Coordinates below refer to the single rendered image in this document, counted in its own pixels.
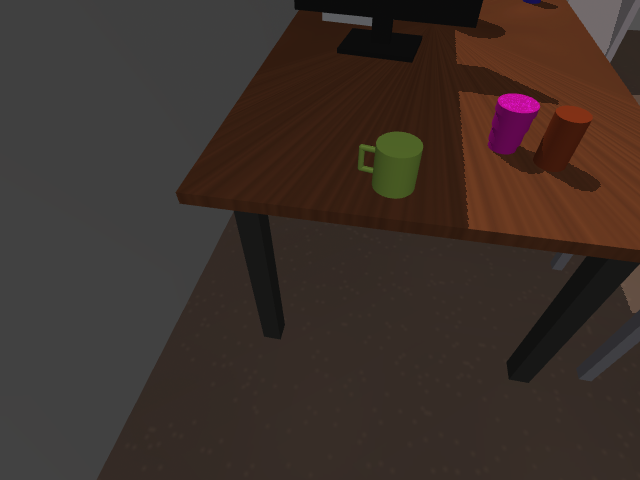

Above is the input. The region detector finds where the table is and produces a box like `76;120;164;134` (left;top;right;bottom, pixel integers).
176;0;640;383

